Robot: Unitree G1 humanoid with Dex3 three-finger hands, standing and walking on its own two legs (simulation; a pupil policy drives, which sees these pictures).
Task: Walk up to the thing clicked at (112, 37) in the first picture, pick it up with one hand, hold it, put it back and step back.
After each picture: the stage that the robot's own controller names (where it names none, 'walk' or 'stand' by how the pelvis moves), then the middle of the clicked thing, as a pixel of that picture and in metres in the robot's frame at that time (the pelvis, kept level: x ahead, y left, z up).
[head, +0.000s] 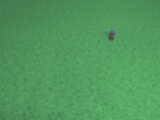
stand; (112, 35) +1.55 -0.41 -0.72
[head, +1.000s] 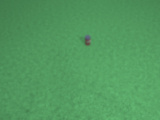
walk; (87, 40) +1.46 +0.01 -0.70
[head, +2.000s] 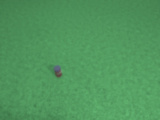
walk; (57, 71) +0.93 +0.28 -0.72
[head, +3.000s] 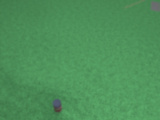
walk; (57, 105) +0.56 +0.19 -0.69
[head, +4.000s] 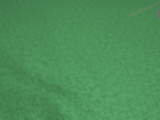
stand; out of the picture +0.36 +0.19 -0.70
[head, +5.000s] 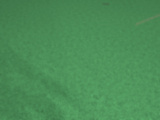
stand; out of the picture +0.35 +0.17 -0.72
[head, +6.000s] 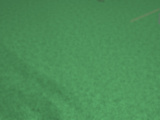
stand; out of the picture +0.34 +0.19 -0.73
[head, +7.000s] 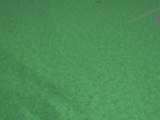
stand; out of the picture +0.33 +0.20 -0.73
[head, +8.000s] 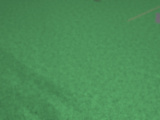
stand; out of the picture +0.33 +0.21 -0.73
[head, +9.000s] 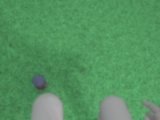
go down; (39, 82) +0.39 +0.21 -0.44
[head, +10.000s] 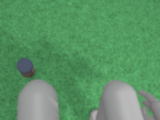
go down; (26, 68) +0.41 +0.24 -0.31
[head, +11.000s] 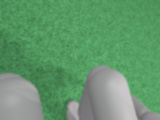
close in; out of the picture +0.39 +0.28 -0.22
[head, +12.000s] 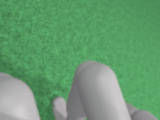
close; out of the picture +0.39 +0.28 -0.22
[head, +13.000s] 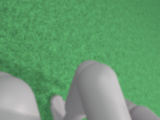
lift; out of the picture +0.37 +0.28 -0.22
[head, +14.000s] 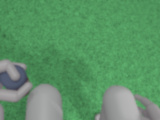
lift; (17, 82) +0.31 +0.23 -0.05
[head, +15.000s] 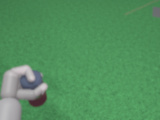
hold; (34, 89) +0.33 +0.17 +0.03
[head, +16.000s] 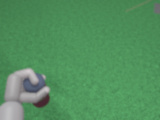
hold; (37, 91) +0.32 +0.17 +0.01
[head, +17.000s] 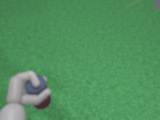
crouch; (39, 93) +0.32 +0.16 -0.01
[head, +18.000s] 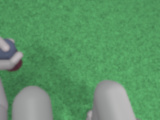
crouch; (8, 56) +0.43 +0.22 -0.10
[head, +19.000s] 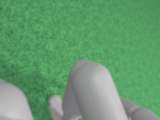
lower; out of the picture +0.40 +0.29 -0.22
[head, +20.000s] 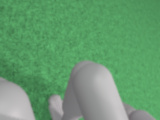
lower; out of the picture +0.40 +0.29 -0.22
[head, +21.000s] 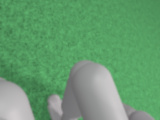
lower; out of the picture +0.40 +0.30 -0.22
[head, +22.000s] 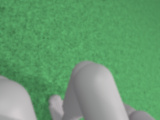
lower; out of the picture +0.39 +0.30 -0.22
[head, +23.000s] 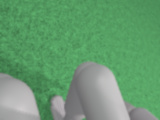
open; out of the picture +0.38 +0.28 -0.23
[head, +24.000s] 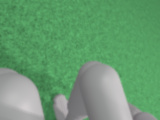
stand; out of the picture +0.38 +0.27 -0.22
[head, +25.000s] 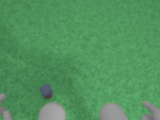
walk; (46, 92) +0.39 +0.20 -0.49
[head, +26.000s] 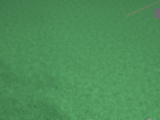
stand; out of the picture +0.35 +0.17 -0.66
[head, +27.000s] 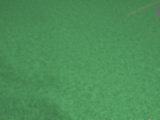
stand; out of the picture +0.34 +0.18 -0.67
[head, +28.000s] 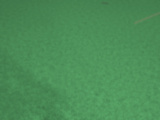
stand; out of the picture +0.36 +0.16 -0.72
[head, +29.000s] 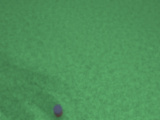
walk; (58, 110) +0.42 +0.13 -0.71
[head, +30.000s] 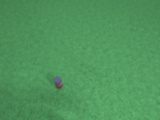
walk; (58, 82) +0.70 +0.23 -0.69
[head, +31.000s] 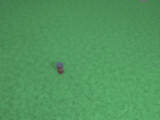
stand; (60, 67) +1.00 +0.21 -0.70
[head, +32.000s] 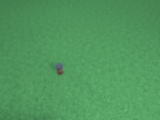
stand; (59, 68) +0.99 +0.21 -0.73
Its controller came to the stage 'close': yes
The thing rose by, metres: 0.71
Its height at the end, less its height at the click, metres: +0.00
